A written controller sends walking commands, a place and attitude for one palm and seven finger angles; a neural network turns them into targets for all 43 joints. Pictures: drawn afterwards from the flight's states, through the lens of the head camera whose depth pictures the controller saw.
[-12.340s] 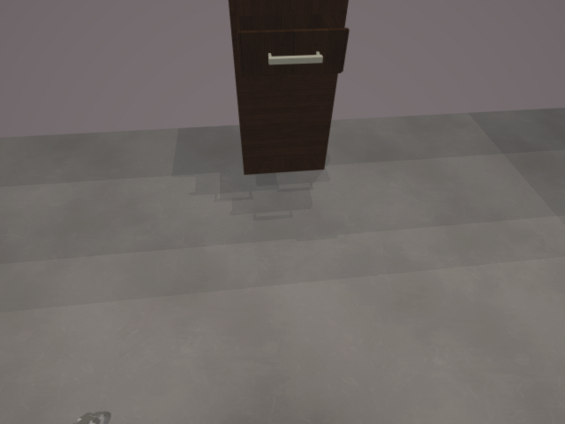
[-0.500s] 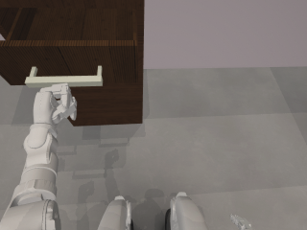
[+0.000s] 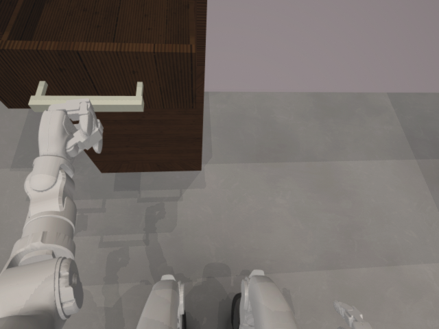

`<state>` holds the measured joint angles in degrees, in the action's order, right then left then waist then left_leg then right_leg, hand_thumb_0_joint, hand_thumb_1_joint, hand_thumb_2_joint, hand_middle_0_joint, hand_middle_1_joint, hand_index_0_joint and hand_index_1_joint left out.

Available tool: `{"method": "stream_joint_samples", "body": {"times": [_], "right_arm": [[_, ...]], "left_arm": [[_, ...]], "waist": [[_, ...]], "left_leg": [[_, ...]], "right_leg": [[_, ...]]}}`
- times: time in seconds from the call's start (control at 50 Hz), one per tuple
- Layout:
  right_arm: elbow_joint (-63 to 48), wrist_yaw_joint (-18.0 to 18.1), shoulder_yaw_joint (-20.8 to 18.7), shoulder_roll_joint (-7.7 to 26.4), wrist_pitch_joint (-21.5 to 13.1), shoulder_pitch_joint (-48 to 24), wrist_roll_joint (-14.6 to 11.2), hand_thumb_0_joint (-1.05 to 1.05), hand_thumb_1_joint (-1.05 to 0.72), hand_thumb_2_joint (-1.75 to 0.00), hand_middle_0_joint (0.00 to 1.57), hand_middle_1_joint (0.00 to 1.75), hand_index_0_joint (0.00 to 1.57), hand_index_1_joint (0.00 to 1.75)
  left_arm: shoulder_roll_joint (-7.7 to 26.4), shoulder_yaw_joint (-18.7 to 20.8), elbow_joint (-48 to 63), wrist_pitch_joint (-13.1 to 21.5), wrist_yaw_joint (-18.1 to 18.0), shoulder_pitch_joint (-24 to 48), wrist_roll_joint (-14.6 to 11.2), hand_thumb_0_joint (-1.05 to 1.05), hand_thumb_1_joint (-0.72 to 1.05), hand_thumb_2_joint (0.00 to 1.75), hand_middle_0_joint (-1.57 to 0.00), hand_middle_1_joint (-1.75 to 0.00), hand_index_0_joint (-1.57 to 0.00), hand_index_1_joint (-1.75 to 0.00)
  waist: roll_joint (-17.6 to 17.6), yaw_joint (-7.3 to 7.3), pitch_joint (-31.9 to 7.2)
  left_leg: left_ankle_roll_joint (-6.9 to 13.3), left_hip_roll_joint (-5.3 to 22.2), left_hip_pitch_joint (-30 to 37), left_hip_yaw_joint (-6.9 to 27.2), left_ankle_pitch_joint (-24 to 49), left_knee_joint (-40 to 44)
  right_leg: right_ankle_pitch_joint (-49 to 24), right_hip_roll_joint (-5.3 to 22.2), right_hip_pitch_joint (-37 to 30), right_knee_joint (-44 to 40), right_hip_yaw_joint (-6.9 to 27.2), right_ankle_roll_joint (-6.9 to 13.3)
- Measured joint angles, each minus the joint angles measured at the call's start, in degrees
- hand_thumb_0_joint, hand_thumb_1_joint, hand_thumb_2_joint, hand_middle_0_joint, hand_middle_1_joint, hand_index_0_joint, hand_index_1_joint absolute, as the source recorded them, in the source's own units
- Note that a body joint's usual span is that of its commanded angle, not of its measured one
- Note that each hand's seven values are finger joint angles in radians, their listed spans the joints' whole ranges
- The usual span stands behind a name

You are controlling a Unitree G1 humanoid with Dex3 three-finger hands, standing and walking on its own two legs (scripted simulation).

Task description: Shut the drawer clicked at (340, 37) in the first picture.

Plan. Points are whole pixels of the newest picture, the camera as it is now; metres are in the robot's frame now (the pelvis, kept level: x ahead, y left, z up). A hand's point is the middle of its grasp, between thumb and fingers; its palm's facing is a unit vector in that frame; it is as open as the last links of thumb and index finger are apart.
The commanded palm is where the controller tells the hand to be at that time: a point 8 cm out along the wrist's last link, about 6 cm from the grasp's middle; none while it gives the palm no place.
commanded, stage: push the drawer shut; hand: left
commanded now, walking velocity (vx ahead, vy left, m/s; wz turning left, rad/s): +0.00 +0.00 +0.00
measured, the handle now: (90, 95) +0.52 +0.24 +0.04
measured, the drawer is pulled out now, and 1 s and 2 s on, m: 0.14 0.01 0.00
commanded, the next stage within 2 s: pull the fist back off the drawer in 1.46 s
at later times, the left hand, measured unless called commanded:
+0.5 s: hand (103, 101) +0.51 +0.22 +0.04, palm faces +0.05 -1.00 -0.02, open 3.4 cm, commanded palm +0.50 +0.25 +0.04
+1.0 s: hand (104, 77) +0.57 +0.23 +0.04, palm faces +0.04 -1.00 -0.01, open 3.2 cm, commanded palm +0.56 +0.25 +0.04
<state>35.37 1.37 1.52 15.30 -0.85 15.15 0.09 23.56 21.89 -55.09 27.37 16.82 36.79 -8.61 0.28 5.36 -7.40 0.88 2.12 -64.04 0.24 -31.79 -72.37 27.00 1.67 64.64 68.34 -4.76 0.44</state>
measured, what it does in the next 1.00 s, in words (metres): stands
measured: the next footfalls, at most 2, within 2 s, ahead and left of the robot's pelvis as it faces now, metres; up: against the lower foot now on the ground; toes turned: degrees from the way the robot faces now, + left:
none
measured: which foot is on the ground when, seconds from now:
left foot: down 0.00-1.00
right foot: down 0.00-1.00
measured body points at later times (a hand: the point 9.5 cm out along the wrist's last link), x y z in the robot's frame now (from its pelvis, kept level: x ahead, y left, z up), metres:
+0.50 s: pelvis -0.01 +0.00 -0.01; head +0.15 +0.03 +0.41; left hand +0.50 +0.27 +0.04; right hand +0.01 -0.27 -0.12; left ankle +0.02 +0.11 -0.63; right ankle +0.05 -0.12 -0.63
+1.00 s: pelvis +0.00 +0.01 -0.02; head +0.19 +0.05 +0.39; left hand +0.56 +0.28 +0.04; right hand -0.02 -0.25 -0.12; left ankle +0.02 +0.11 -0.63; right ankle +0.05 -0.12 -0.63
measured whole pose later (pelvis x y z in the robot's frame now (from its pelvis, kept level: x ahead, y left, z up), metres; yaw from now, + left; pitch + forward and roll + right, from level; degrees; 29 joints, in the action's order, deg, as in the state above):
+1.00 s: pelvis +0.00 +0.01 -0.02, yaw -3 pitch +31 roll -6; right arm 35.1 -0.4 4.9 15.5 3.5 20.1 2.5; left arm 40.0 28.5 -71.4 21.3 15.7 62.3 -0.6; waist 2.0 14.0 -5.9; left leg 1.9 3.3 -75.5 1.3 -32.3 -76.7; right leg 25.5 0.3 74.4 69.2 -5.6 -0.5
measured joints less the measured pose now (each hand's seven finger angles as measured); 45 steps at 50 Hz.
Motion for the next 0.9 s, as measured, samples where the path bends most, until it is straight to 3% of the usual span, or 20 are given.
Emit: {"method": "stream_joint_samples", "body": {"times": [0.14, 0.46, 0.9], "right_arm": [[0.8, -0.2, 0.5, -0.2, 0.4, 1.0, 0.4, 0.0, -0.9, -0.89, 0.2, 0.3, 0.2, 0.3], [1.0, -0.6, 1.3, 0.6, 1.8, 4.0, 1.1, 0.0, -0.9, -0.89, 0.2, 0.3, 0.2, 0.3], [-0.5, -1.4, 3.0, 0.5, 3.7, 4.6, 2.1, 0.0, -0.9, -0.89, 0.2, 0.3, 0.2, 0.3]], "left_arm": [[2.2, 0.9, -4.5, -0.5, -0.3, 5.0, 0.8, 0.0, 0.86, 0.92, -1.4, -1.6, -1.4, -1.6], [8.5, 4.7, -10.8, -2.0, -0.8, 13.3, 3.7, 0.04, 0.9, 0.93, -1.4, -1.6, -1.4, -1.6], [16.0, 6.7, -16.0, -5.4, -0.5, 23.8, 7.4, 0.01, 0.83, 0.89, -1.4, -1.6, -1.4, -1.6]], "waist": [[0.4, 0.93, 0.2], [1.0, 4.79, 0.6], [1.5, 8.27, 1.2]], "left_leg": [[-0.1, 0.1, -2.2, 0.4, 0.1, -1.1], [0.1, 0.9, -5.8, 0.4, 0.3, -2.3], [0.9, 1.3, -10.9, 1.0, -0.4, -4.4]], "right_leg": [[-0.2, -0.1, 2.0, 0.8, -0.3, 0.2], [-1.2, -0.9, 5.4, 1.1, -0.3, 0.1], [-1.5, -1.3, 9.5, 1.2, -0.8, -0.7]]}}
